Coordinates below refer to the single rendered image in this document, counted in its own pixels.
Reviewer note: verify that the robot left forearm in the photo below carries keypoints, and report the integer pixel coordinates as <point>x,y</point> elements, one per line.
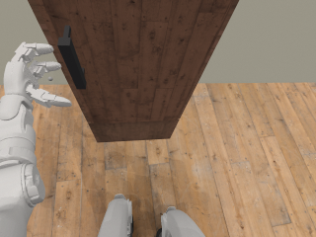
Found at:
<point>17,136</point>

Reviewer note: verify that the cupboard door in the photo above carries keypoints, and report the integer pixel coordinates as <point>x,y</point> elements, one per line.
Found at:
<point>141,57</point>

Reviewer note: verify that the robot thigh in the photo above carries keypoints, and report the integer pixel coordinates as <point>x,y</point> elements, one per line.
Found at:
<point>117,217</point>
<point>175,223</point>

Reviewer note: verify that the left robot hand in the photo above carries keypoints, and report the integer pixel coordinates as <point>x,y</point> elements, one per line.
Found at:
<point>18,77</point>

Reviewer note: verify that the left robot upper arm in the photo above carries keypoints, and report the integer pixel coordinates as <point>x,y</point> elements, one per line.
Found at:
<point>21,189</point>

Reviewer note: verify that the robot left thigh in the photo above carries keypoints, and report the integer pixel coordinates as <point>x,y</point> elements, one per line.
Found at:
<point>117,217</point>

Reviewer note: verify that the robot right thigh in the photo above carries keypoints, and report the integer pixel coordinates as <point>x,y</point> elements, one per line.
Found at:
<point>175,223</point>

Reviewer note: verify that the handle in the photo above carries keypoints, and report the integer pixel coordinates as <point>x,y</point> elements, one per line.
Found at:
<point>71,60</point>

